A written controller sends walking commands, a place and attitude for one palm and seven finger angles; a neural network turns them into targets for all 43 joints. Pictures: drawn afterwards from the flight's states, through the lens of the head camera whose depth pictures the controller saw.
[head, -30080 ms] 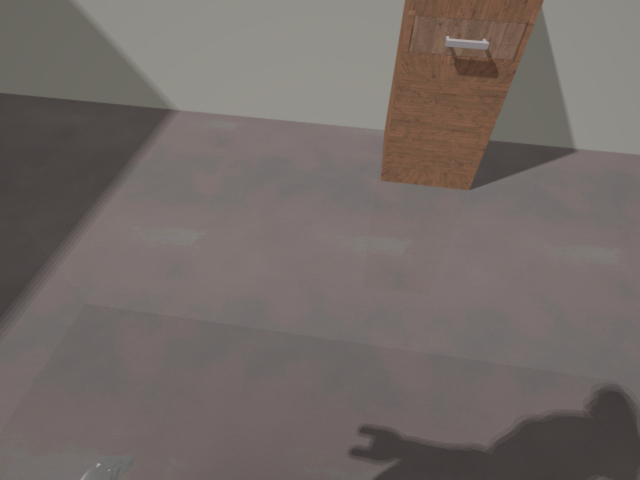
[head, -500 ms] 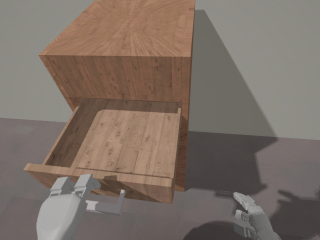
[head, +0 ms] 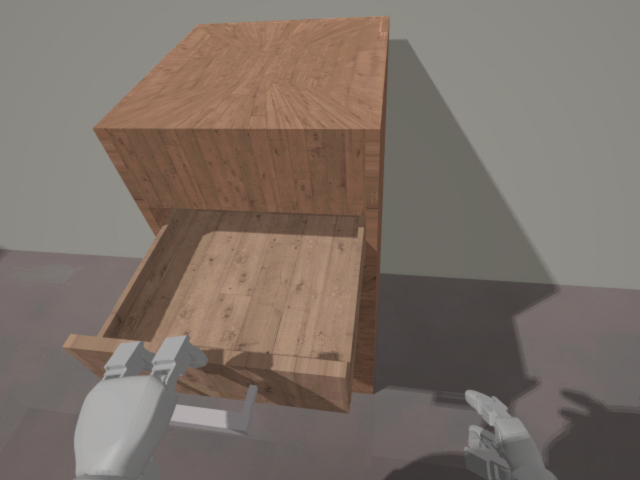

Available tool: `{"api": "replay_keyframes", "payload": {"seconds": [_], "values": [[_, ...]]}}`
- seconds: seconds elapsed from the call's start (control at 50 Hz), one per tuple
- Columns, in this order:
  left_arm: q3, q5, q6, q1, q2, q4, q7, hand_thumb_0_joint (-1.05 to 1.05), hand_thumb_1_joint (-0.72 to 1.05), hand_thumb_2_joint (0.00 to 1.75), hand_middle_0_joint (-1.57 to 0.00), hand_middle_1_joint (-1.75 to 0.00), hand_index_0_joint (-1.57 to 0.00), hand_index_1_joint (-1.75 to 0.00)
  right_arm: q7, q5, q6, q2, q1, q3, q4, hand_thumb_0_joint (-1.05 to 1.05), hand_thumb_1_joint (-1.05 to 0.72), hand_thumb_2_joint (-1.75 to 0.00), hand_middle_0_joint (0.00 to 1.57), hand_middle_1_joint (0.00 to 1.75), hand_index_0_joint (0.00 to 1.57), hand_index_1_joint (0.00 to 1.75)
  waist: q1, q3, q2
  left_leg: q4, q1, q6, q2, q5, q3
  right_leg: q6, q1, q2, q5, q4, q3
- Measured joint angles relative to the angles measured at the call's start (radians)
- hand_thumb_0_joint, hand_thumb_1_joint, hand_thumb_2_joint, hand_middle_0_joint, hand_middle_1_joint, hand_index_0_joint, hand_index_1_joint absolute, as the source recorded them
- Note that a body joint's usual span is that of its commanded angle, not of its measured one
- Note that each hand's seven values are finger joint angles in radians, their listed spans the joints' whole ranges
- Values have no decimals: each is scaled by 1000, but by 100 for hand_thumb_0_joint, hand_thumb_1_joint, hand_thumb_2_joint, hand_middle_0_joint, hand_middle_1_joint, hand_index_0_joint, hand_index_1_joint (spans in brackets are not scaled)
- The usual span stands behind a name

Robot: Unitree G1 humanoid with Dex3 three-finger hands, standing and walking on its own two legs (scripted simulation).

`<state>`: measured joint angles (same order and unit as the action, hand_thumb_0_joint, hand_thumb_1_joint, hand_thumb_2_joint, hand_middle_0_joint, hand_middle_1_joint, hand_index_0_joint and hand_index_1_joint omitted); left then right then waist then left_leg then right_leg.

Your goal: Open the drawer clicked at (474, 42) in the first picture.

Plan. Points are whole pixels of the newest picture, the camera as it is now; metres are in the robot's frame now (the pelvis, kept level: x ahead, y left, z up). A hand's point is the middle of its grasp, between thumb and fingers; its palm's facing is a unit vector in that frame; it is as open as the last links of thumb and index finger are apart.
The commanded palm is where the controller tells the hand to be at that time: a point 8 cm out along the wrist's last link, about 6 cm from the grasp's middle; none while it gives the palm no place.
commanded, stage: lift the hand off the handle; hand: left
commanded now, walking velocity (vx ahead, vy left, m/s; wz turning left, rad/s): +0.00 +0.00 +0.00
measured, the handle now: (201, 402) +0.22 +0.20 -0.04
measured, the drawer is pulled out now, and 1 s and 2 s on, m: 0.28 0.28 0.28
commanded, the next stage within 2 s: draw the hand back to the body in 0.72 s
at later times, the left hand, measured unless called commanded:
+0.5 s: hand (148, 404) +0.17 +0.20 +0.09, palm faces +0.08 -0.20 -0.98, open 13.9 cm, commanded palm +0.14 +0.20 +0.15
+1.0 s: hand (131, 394) +0.18 +0.21 +0.11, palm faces +0.12 -0.16 -0.98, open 13.9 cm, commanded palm +0.14 +0.21 +0.17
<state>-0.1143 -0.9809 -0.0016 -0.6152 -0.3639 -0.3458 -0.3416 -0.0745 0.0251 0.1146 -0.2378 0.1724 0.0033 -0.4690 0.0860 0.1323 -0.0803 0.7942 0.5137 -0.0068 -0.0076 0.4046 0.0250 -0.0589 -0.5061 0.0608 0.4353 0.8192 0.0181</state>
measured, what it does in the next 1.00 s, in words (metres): stands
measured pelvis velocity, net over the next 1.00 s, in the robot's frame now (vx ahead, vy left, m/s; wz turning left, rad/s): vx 0.01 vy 0.02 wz -0.02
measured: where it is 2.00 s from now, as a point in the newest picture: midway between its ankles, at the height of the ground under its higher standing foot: outside the picture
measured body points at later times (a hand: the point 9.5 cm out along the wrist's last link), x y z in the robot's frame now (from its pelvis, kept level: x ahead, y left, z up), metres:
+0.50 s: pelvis +0.01 +0.01 +0.01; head +0.01 -0.03 +0.46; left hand +0.16 +0.21 +0.14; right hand +0.23 -0.19 -0.07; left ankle +0.00 +0.12 -0.70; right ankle -0.01 -0.08 -0.70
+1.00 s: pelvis +0.01 +0.02 +0.01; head +0.00 -0.02 +0.46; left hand +0.16 +0.22 +0.16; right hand +0.23 -0.17 -0.07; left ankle +0.00 +0.12 -0.70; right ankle -0.01 -0.08 -0.70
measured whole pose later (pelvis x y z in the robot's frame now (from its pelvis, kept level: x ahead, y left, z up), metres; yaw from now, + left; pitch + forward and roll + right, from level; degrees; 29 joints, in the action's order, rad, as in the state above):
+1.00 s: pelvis +0.01 +0.02 +0.01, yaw -1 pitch +4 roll +0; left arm -0.10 -0.96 0.06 -0.63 -0.42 -0.57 -0.22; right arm -0.09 0.00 0.13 -0.24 0.17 -0.03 -0.43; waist 0.12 0.10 -0.10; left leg 0.72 0.40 -0.03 0.00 0.39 0.04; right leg -0.03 -0.38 0.06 0.39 0.70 0.04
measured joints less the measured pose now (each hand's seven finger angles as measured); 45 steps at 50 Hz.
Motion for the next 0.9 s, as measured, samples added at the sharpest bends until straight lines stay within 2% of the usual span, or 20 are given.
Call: {"api": "replay_keyframes", "payload": {"seconds": [0.12,0.22,0.32,0.44,0.56,0.72,0.82,0.9], "values": [[-12,-3,1,5,-1,-38,19,0,-49,30,-31,-120,-31,-120,-3,1,-4,-2,-4,0,12,1,-91,-90,20,30,20,30,7,-7,-2,-12,-16,-2,2,-3,3,2,17,2,-7,-17,4],[5,1,7,-8,-16,-67,25,0,-49,30,-32,-120,-32,-120,-5,-5,-3,1,-5,-5,14,1,-91,-90,20,30,20,30,9,-4,-2,-23,-32,-4,3,-2,6,5,33,3,-9,-31,8],[21,22,32,0,-26,-73,50,0,-49,30,-31,-120,-31,-120,-2,-12,1,-1,-10,-8,9,1,-91,-90,20,30,20,30,10,-12,-7,-43,-56,-7,1,-8,2,8,62,1,-17,-57,5],[2,45,37,-17,-17,-129,89,0,-49,30,-31,-120,-31,-120,-2,-16,-1,-8,-5,-11,18,1,-91,-90,20,30,20,30,17,-12,-14,-65,-82,-12,0,-14,3,14,91,0,-27,-88,8],[1,23,35,-35,-36,-175,97,0,-49,30,-31,-120,-31,-120,-13,-13,3,-9,-7,-17,35,1,-91,-90,20,30,20,30,26,-16,-12,-69,-90,-15,3,-12,11,17,98,2,-31,-96,16],[12,40,64,-8,-32,-195,118,0,-49,30,-31,-120,-31,-120,-15,-24,9,-5,-10,-21,31,1,-91,-90,20,30,20,30,25,-22,-19,-77,-105,-22,-4,-17,7,24,119,-5,-37,-110,12],[-21,38,80,11,-15,-179,151,0,-49,30,-31,-120,-31,-120,-17,-29,12,-2,-9,-29,35,1,-91,-90,20,30,20,30,27,-30,-17,-87,-113,-24,-6,-25,8,27,126,-7,-44,-120,13],[-30,26,67,1,-29,-193,150,0,-49,30,-31,-120,-31,-120,-17,-26,11,-1,-2,-37,44,1,-91,-90,20,30,20,30,32,-29,-14,-85,-111,-24,-2,-24,14,27,123,-3,-47,-120,20]]}}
